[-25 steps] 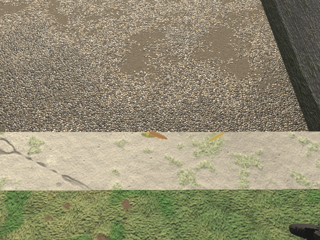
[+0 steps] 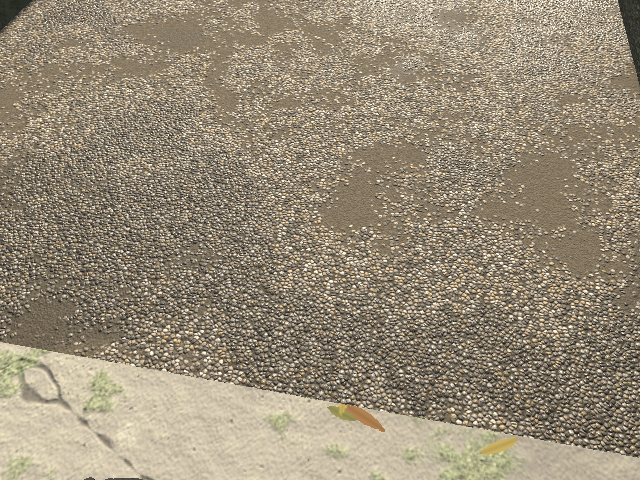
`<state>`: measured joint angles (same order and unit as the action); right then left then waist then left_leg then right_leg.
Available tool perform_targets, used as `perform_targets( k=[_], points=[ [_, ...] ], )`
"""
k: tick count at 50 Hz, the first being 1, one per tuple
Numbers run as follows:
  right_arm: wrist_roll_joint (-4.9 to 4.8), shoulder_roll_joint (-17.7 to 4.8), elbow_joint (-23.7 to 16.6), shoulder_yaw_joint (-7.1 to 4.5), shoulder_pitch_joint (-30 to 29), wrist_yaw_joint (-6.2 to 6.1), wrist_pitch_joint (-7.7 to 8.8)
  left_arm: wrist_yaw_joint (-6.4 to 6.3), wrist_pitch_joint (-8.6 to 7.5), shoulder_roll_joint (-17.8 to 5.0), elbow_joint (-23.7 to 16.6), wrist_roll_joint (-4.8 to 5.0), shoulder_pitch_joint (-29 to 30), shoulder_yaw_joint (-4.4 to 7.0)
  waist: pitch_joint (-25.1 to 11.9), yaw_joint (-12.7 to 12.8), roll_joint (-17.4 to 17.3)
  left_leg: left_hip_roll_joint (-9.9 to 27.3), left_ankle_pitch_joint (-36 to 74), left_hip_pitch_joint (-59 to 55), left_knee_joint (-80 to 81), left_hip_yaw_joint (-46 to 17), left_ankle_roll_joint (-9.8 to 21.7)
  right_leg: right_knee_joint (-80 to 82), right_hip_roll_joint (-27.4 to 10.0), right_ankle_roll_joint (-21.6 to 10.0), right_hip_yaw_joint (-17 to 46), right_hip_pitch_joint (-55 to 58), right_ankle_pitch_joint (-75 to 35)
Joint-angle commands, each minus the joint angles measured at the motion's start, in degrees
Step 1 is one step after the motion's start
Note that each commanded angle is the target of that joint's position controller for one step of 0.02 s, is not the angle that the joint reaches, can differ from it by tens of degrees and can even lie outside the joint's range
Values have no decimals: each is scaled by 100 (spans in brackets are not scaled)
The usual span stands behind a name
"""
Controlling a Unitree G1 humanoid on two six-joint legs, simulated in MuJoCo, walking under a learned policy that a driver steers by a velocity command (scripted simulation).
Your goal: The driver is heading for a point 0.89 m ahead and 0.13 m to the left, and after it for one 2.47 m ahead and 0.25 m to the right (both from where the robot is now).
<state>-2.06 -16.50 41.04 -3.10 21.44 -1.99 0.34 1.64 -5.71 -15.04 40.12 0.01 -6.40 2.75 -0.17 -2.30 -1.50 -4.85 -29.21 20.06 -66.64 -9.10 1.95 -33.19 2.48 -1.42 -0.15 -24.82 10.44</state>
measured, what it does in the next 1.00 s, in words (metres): walks ahead: left foot, then right foot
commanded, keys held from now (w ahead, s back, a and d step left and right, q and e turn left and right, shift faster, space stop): w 1.00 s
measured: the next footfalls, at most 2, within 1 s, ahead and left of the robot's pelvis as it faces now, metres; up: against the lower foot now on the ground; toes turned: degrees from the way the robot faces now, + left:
left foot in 0.36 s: +0.29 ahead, +0.15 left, +0.00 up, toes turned +3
right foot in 0.82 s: +0.49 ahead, -0.03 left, +0.00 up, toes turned +5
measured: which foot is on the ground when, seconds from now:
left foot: up 0.00-0.34, down 0.36-0.84, up 0.86-1.00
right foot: down 0.00-0.36, up 0.38-0.80, down 0.82-1.00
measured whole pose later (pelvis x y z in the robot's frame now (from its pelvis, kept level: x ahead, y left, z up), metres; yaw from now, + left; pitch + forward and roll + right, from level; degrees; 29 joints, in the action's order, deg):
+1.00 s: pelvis +0.39 +0.03 +0.01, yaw +3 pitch -1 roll +1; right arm 0.3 -16.0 43.1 -3.1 14.8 -3.4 -2.4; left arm 0.6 0.8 -10.5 41.2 -0.1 -17.5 0.2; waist 0.5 0.7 -2.2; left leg -5.1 -21.0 29.5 -64.4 -9.1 -1.5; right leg -33.5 2.8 -4.4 -2.3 -19.8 13.0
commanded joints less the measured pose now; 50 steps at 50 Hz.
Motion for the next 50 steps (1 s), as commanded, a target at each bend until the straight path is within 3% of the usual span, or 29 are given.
perform_targets(
  k=[1,2,4,8,10,14,16,17,18,19,20,21,22,24,26,27,31,34,37,39,40,41,42,43,44,45,46,47,50],
  points=[
    [103,-693,-638,-202,-481,-58,73,-63,94,-540,-81,-68,-739,140,71,511,553,623,654,2531,-872,-35,-73,1744,-1838,-1131,2729,1900,1465],
    [88,-560,-616,-191,-368,-24,80,-87,85,-489,-51,-134,-651,113,147,325,751,746,807,2190,-581,-31,-58,1852,-1608,-1056,2300,1469,1175],
    [119,-301,-492,-122,-190,9,83,-102,60,-450,94,-120,-764,118,94,218,898,760,866,1871,-64,213,-100,1967,-1393,-1144,1779,1241,465],
    [210,-71,-601,26,-730,68,138,-133,86,-787,239,-17,-963,216,-27,310,521,966,1682,1704,1419,462,-87,1905,-1579,-1290,1275,1398,-997],
    [182,22,-603,99,-968,141,174,-144,166,-876,281,41,-995,226,-41,402,658,868,2141,1095,2174,747,-87,1821,-1399,-1152,825,1147,-1313],
    [114,-117,-664,68,-1289,206,200,-171,357,-992,401,161,-1379,215,149,518,797,629,2117,453,2835,953,26,1691,-1557,-1041,836,1142,-971],
    [116,-213,-433,4,-852,230,193,-211,492,-974,438,248,-1449,197,176,255,673,477,2183,-194,3522,1082,176,1399,-1623,-890,901,1241,-744],
    [137,-356,-253,-92,-361,222,184,-217,534,-882,451,228,-1418,152,-21,-20,609,423,2265,-885,3737,1085,321,750,-1392,-729,713,1121,-1064],
    [211,-770,-83,-238,458,186,191,-219,523,-573,364,178,-1338,42,-596,-395,-32,1291,2379,-1951,3919,7,674,-951,-941,-366,174,540,-627],
    [240,-1311,-27,-317,875,189,147,-213,394,-119,160,67,-1746,-70,-1056,-176,-1291,2487,2182,-3088,4310,-2147,1434,-3090,-119,34,-84,-1079,2015],
    [194,-1005,46,-245,985,247,164,-224,297,-523,120,217,-1686,48,-991,-325,-1172,2709,718,-2786,4920,-3108,1736,-3669,-57,22,576,-1890,2425],
    [172,-716,29,-149,649,281,221,-246,260,-774,2,332,-1298,147,-251,-229,-813,2516,352,-2348,4961,-2679,1539,-3927,-284,-20,631,-2294,2117],
    [192,-509,44,-81,432,291,249,-268,279,-720,-16,283,-1150,151,-72,-141,-626,2299,345,-1993,4934,-2152,1358,-3940,-470,-43,530,-2313,1761],
    [268,-245,-25,20,-65,302,287,-278,390,-626,-31,117,-1241,192,116,183,-548,1847,703,-1153,5047,-1432,1141,-3460,-717,4,591,-1891,891],
    [276,-212,90,10,-35,265,315,-250,491,-461,23,113,-1411,183,54,305,-624,1686,763,-953,5229,-1213,1155,-3129,-759,55,554,-1641,499],
    [325,-499,187,-106,310,169,314,-169,658,-432,8,-426,-1380,124,-226,281,-620,1528,1874,-911,5204,-773,1071,-2959,-581,135,234,-1300,505],
    [248,-336,262,-71,358,104,291,-156,750,-269,-240,-199,-501,65,140,240,-429,1438,2663,-526,5168,-185,1041,-1965,-613,146,72,-1130,-445],
    [252,-476,279,-89,585,84,158,-72,733,-100,-342,-198,-104,-14,139,72,-310,1439,3272,-493,4869,-41,968,-1563,-432,2,-180,-736,-425],
    [299,-589,360,-134,730,-4,19,-80,626,-97,-435,-174,-12,-28,270,-13,-403,1476,3401,-614,4555,0,895,-1038,-342,-110,-231,-418,74],
    [296,-598,354,-138,617,-55,-42,-107,619,-244,-336,-115,-572,23,208,187,-543,1574,3284,-685,4219,-203,819,-657,-271,-195,-125,131,832],
    [248,-615,326,-141,427,-73,-72,-139,589,-240,-111,-130,-1211,56,48,505,-333,1428,3598,-489,3626,-77,684,-138,-144,-289,-132,939,620],
    [136,-520,261,-120,263,-37,-74,-161,540,-340,79,-148,-1999,100,-303,940,351,1020,3406,7,2255,355,385,566,-510,-423,540,2047,208],
    [29,-117,-14,-10,266,5,-16,-199,538,-907,-50,-141,-2373,164,-897,994,1626,199,1093,1178,57,957,46,1044,-1973,-781,2498,3110,320],
    [102,-518,-84,-152,262,-21,-32,-170,663,-1157,11,96,-2304,238,-816,913,2001,-369,-128,2218,-421,193,59,1510,-2266,-983,3796,2928,357],
    [173,-633,-61,-183,176,-82,-21,-171,705,-857,-130,93,-1747,163,-246,713,1553,-295,215,2166,-730,-343,-36,1289,-2172,-950,3162,2155,-97],
    [188,-531,-40,-146,-16,-106,-9,-152,685,-497,-232,20,-1319,45,-72,477,1051,-192,448,2014,-833,-259,-102,1195,-1964,-968,2629,1628,-468],
    [201,-393,0,-117,-49,-130,-45,-142,640,-279,-321,-39,-1010,-45,-28,243,829,-27,637,1757,-563,-221,-182,1252,-1724,-846,2164,1222,-655],
    [248,-273,-27,-74,-74,-144,-144,-129,586,-131,-375,-61,-826,-101,-92,103,966,97,753,1514,-229,-156,-295,1316,-1546,-776,1871,1013,-1103],
    [248,-209,-172,-49,-517,-206,-354,-100,483,-173,-434,35,-720,-159,-320,65,746,110,1050,882,515,-156,-525,1445,-1471,-900,1399,794,-2531]
  ],
)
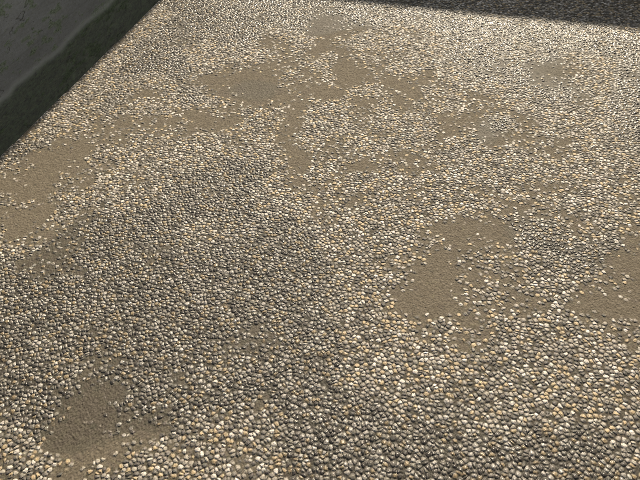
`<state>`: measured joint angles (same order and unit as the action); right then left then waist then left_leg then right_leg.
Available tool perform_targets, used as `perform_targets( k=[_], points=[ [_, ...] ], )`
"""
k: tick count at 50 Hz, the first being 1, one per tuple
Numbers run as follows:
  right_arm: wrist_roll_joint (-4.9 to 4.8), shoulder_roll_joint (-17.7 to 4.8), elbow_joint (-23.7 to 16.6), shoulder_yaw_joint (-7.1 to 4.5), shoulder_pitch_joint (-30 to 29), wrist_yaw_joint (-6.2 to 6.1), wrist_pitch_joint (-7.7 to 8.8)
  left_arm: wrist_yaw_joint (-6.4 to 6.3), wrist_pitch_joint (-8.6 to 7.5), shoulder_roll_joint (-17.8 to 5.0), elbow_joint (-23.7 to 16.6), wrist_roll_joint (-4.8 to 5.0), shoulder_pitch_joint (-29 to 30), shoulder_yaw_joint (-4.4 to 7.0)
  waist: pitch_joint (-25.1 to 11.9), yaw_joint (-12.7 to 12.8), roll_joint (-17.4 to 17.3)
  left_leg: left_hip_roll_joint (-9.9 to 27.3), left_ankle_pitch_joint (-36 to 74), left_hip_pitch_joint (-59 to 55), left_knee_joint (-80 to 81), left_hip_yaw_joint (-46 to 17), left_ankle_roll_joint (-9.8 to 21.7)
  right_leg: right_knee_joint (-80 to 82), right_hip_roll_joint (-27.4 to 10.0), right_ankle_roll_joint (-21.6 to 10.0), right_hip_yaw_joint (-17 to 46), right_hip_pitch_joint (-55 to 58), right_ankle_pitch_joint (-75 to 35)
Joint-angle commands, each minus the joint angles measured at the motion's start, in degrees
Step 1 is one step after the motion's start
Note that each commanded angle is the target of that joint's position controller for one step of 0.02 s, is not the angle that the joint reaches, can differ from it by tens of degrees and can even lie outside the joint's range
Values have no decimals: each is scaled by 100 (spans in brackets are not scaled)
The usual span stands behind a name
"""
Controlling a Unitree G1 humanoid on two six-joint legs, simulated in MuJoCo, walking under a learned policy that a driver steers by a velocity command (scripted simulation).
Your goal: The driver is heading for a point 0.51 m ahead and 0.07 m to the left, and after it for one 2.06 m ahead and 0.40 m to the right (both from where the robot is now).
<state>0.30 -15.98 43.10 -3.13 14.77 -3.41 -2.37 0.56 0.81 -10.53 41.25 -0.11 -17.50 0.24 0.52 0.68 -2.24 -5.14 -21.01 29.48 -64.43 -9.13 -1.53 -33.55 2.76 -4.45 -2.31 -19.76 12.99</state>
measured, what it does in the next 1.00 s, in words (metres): steps on the spot: left foot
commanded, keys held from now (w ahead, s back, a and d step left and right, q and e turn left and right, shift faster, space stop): w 1.00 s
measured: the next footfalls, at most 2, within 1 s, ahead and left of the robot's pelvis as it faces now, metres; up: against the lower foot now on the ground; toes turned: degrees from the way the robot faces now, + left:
left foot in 0.26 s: +0.14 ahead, +0.14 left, +0.00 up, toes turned -2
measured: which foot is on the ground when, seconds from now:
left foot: up 0.00-0.24, down 0.26-1.00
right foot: down 0.00-1.00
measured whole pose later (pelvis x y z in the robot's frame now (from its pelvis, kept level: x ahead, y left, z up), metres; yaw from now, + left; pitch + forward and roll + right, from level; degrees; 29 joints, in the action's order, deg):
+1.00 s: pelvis +0.07 +0.05 +0.00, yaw -1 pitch -2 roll +0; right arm 0.6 -9.7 35.1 3.0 4.0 0.5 -3.6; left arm 0.5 5.1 -9.1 32.7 -1.2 -5.7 -2.7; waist 0.0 -1.0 -0.2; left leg -2.7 -18.2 16.8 -37.3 0.1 2.6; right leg -37.3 1.5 -0.7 1.3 -13.1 21.7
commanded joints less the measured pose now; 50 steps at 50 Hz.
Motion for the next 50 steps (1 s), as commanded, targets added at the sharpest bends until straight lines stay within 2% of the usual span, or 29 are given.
perform_targets(
  k=[1,3,5,8,9,10,12,13,14,15,16,17,18,20,26,27,29,32,33,35,40,42,43,44,46,47,48,49,50],
  points=[
    [40,-181,-428,-14,6,-49,-113,35,-217,-711,-451,79,186,83,-436,-205,765,165,381,-43,360,-117,-177,1476,-1493,-621,1575,387,-2917],
    [38,-100,-475,46,-206,-29,-149,53,-219,-755,-467,96,199,71,-454,-246,558,297,732,-91,985,-98,-160,1493,-1382,-474,1352,490,-2507],
    [41,-80,-512,101,-551,79,-159,33,-184,-784,-514,76,229,36,-449,-139,657,366,890,-278,1482,25,-140,1656,-1253,-278,1327,521,-1875],
    [10,-90,-719,191,-1152,149,-154,54,-83,-840,-654,56,456,48,-259,-25,712,534,800,-581,2242,355,-152,1860,-1194,-299,1336,371,-438],
    [76,-30,-825,250,-1423,168,-136,42,-59,-801,-685,-2,580,16,34,-47,599,582,941,-681,2610,486,-144,1819,-1204,-353,1183,182,-796],
    [122,21,-822,297,-1393,176,-113,41,-29,-831,-684,-22,472,22,-159,34,644,568,762,-1001,2839,640,-99,1732,-1204,-419,1261,254,-649],
    [208,48,-725,350,-1049,179,-73,21,73,-818,-751,-14,557,6,-361,-90,556,507,721,-1645,3362,846,72,1446,-1093,-377,1322,268,-17],
    [300,71,-667,347,-753,136,-102,-47,119,-827,-701,42,430,16,-445,-166,447,512,755,-1857,3419,920,245,1071,-977,-370,1295,370,-175],
    [282,-42,-648,336,-656,118,-90,-64,149,-690,-762,26,393,-25,-541,-103,219,674,905,-2083,3357,665,408,708,-754,-277,1142,230,-97],
    [53,-338,-669,250,-968,149,-86,-38,175,-417,-870,-44,419,-104,-359,31,-530,867,746,-1634,3702,115,563,457,-187,-6,453,111,752],
    [-34,-400,-771,248,-1081,188,-96,-52,193,-414,-931,-100,658,-119,-150,-102,-912,1167,482,-1456,4147,-437,762,-88,-10,180,140,-19,927],
    [-50,-461,-813,240,-1079,202,-105,-54,203,-463,-970,-124,734,-104,-41,-140,-963,1419,349,-1363,4356,-846,953,-348,58,271,74,-156,935],
    [-32,-445,-869,246,-1144,195,-118,-49,194,-504,-981,-122,740,-96,-27,-133,-839,1496,394,-1310,4419,-982,1023,-381,45,303,96,-143,853],
    [-24,-325,-948,294,-1395,204,-89,-20,181,-430,-1019,-141,692,-115,-247,23,-625,1327,666,-1143,4236,-748,955,-143,-41,298,119,364,604],
    [18,-155,-1044,359,-1403,256,-58,-45,228,-426,-1050,-117,947,-128,-438,-27,113,782,867,-969,3769,22,635,-13,-220,179,371,1093,157],
    [17,61,-1129,425,-1473,289,-68,-58,250,-383,-1079,-155,1021,-154,-452,-83,300,665,1049,-1090,3627,186,590,56,-296,210,414,1029,-110],
    [42,61,-1137,434,-1417,308,-71,-65,281,-435,-1107,-131,1083,-144,-414,-114,423,551,1063,-1172,3489,363,538,140,-353,199,529,965,-188],
    [59,30,-1163,440,-1376,309,-67,-66,309,-455,-1148,-104,1170,-145,-316,-143,376,532,1096,-1210,3436,426,513,161,-363,192,590,881,-176],
    [112,33,-1253,434,-1570,388,-55,-59,360,-555,-1279,-75,1368,-132,-90,-228,374,551,1989,-1105,3143,640,485,120,-516,183,748,741,-1210],
    [162,78,-1199,436,-1369,410,-7,-60,380,-586,-1277,-96,1319,-86,-475,-257,384,544,2244,-1268,3071,698,471,10,-549,177,768,940,-1514],
    [111,186,-1233,452,-1563,414,6,-61,411,-421,-1361,-114,1505,-102,-657,-219,224,623,2361,-1434,3104,687,486,-18,-433,280,643,899,-1035],
    [101,214,-1255,460,-1632,429,3,-45,420,-376,-1397,-115,1589,-109,-657,-212,177,654,2251,-1414,3143,667,488,-2,-405,309,626,857,-780],
    [18,202,-1201,474,-1442,344,-8,-47,368,-274,-1289,-120,1391,-124,-953,-100,128,688,1142,-1487,3451,409,512,30,-255,340,473,1049,395],
    [-18,166,-1273,476,-1673,330,-39,-32,361,-204,-1328,-115,1513,-168,-516,-74,8,734,752,-1248,3621,296,521,72,-213,348,450,844,551],
    [-26,133,-1357,478,-1767,332,-72,-16,338,-214,-1334,-110,1604,-186,-268,-90,-21,776,310,-1012,3780,186,523,80,-213,337,485,783,576],
    [4,200,-1445,500,-1950,424,-58,-12,370,-307,-1474,-86,1843,-184,-21,-183,115,722,1344,-923,3436,495,483,121,-344,335,633,610,-283],
    [87,229,-1405,495,-1755,454,-25,-13,374,-376,-1444,-105,1766,-146,-314,-235,230,662,1540,-1105,3313,589,472,149,-433,303,745,707,-468],
    [53,212,-1296,494,-1462,377,-9,-24,319,-301,-1311,-121,1488,-144,-729,-133,267,644,551,-1291,3546,412,477,192,-324,302,627,951,535],
    [16,179,-1346,491,-1643,355,-18,-25,304,-229,-1345,-110,1570,-183,-398,-106,188,648,391,-1156,3623,372,464,229,-290,302,602,784,608]
  ],
)
Keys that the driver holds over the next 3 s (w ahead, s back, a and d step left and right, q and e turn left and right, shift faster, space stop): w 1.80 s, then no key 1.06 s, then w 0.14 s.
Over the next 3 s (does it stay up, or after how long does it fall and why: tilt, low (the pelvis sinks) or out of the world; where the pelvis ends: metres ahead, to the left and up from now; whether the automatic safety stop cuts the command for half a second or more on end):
stays up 0.10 0.04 0.02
